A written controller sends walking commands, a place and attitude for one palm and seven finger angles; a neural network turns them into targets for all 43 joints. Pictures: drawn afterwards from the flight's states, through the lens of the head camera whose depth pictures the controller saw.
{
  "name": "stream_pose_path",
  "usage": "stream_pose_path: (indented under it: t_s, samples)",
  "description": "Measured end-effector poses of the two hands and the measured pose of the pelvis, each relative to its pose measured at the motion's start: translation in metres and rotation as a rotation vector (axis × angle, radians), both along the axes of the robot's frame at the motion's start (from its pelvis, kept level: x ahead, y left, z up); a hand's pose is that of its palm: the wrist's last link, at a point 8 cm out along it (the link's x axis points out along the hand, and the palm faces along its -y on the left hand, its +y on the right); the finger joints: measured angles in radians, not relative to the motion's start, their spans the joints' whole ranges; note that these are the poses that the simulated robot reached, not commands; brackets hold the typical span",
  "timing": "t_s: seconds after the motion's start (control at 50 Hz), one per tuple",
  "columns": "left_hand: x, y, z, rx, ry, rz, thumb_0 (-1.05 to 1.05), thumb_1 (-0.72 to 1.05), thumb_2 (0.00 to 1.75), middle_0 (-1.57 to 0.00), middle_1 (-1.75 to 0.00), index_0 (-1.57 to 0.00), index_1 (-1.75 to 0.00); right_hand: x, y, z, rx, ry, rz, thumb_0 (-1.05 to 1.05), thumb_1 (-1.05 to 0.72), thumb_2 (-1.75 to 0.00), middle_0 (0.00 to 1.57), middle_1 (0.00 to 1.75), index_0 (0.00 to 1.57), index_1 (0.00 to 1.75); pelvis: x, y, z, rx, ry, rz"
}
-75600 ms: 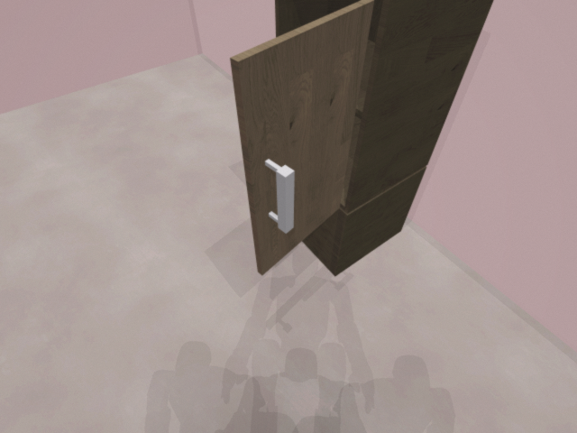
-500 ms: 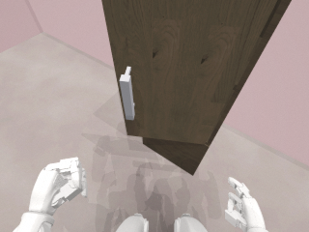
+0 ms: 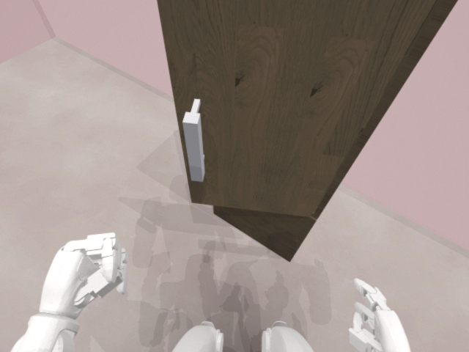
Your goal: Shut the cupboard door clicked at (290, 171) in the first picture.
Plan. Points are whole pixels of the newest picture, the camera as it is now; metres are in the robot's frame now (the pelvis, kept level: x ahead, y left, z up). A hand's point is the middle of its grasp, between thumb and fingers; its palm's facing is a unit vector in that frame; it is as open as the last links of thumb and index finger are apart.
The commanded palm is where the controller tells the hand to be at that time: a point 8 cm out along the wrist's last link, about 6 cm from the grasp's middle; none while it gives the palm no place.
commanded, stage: raise the hand and make a fist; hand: left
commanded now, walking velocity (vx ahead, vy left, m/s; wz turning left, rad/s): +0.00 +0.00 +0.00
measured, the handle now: (197, 142) +0.48 +0.11 +0.04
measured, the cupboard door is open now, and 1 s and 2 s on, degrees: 27 27 24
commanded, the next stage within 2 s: bring the fist close to the handle in 0.06 s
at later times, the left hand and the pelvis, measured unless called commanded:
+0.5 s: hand (160, 250) +0.26 +0.14 +0.04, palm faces -0.13 -0.99 -0.02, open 3.1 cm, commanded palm +0.25 +0.20 +0.05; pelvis +0.00 -0.01 +0.00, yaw +1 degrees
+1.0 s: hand (197, 197) +0.35 +0.09 +0.06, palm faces -0.08 -1.00 -0.03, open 3.1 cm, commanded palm +0.34 +0.14 +0.05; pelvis +0.00 -0.03 +0.00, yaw +0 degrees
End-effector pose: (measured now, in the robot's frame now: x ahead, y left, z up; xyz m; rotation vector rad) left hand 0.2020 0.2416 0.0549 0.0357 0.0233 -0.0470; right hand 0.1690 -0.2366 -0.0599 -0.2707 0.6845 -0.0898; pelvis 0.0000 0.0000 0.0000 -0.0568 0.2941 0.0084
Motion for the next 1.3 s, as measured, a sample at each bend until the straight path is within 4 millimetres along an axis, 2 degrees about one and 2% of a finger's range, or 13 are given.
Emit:
stream_pose_path:
  t_s: [0.08,0.2,0.28,0.38,0.5,0.56,0.66,0.84,1.0,1.16,1.3]
  samples:
    - [0.001,0.002,0.004,0.014,-0.035,0.015,0.02,0.90,0.89,-1.29,-1.50,-1.30,-1.50,0.003,0.001,-0.004,0.012,0.000,0.010,0.02,-0.90,-0.90,0.20,0.30,0.20,0.30,-0.001,-0.001,-0.002,-0.001,0.005,0.004]
    - [-0.003,-0.009,-0.013,-0.002,0.077,-0.034,0.02,0.90,0.90,-1.29,-1.50,-1.30,-1.50,0.005,0.003,-0.004,0.034,-0.010,0.003,0.02,-0.90,-0.90,0.21,0.30,0.20,0.30,-0.002,-0.003,-0.001,0.002,0.001,0.003]
    - [0.001,-0.013,-0.005,-0.003,0.023,-0.019,0.02,0.90,0.89,-1.30,-1.50,-1.30,-1.50,0.005,0.002,-0.002,0.025,-0.016,0.012,0.02,-0.90,-0.90,0.21,0.30,0.20,0.30,-0.003,-0.006,-0.001,0.003,-0.001,0.007]
    - [0.022,-0.023,0.001,-0.007,-0.075,-0.010,0.02,0.90,0.90,-1.30,-1.50,-1.30,-1.50,0.004,-0.002,-0.010,0.018,-0.001,0.028,0.02,-0.90,-0.90,0.21,0.30,0.20,0.30,-0.005,-0.010,-0.005,0.004,0.007,0.014]
    - [0.048,-0.047,-0.013,-0.016,0.023,-0.079,0.02,0.90,0.90,-1.30,-1.50,-1.30,-1.50,-0.005,-0.010,-0.014,0.036,0.038,-0.009,0.02,-0.90,-0.90,0.21,0.30,0.20,0.30,-0.004,-0.013,-0.003,0.013,0.010,0.005]
    - [0.055,-0.054,-0.006,-0.013,0.022,-0.073,0.02,0.90,0.89,-1.30,-1.50,-1.30,-1.50,-0.011,-0.013,-0.012,0.043,0.054,-0.031,0.02,-0.90,-0.90,0.21,0.30,0.20,0.30,-0.001,-0.015,0.001,0.021,0.005,-0.004]
    - [0.065,-0.053,0.007,-0.006,-0.054,-0.005,0.02,0.90,0.89,-1.30,-1.50,-1.30,-1.50,-0.017,-0.019,-0.014,0.047,0.084,-0.032,0.02,-0.90,-0.90,0.20,0.30,0.20,0.30,0.003,-0.019,0.004,0.029,0.005,-0.005]
    - [0.094,-0.079,-0.015,-0.008,0.015,-0.068,0.02,0.90,0.90,-1.30,-1.50,-1.30,-1.50,-0.019,-0.030,-0.023,0.038,0.138,-0.043,0.02,-0.90,-0.90,0.20,0.30,0.20,0.30,0.001,-0.025,0.001,0.035,0.016,-0.004]
    - [0.131,-0.093,0.005,-0.013,-0.077,-0.032,0.02,0.90,0.89,-1.30,-1.50,-1.30,-1.50,-0.024,-0.033,-0.029,0.053,0.177,-0.051,0.01,-0.90,-0.90,0.20,0.30,0.20,0.30,0.003,-0.028,0.002,0.043,0.024,-0.006]
    - [0.156,-0.117,-0.010,-0.008,0.019,-0.061,0.02,0.90,0.89,-1.30,-1.50,-1.30,-1.50,-0.041,-0.036,-0.034,0.073,0.246,-0.083,0.01,-0.90,-0.90,0.20,0.30,0.20,0.30,0.004,-0.030,0.006,0.051,0.029,-0.014]
    - [0.170,-0.122,0.002,-0.012,-0.067,-0.014,0.02,0.90,0.89,-1.30,-1.50,-1.30,-1.50,-0.061,-0.042,-0.039,0.075,0.309,-0.109,0.01,-0.90,-0.90,0.20,0.30,0.20,0.30,0.005,-0.033,0.006,0.061,0.036,-0.028]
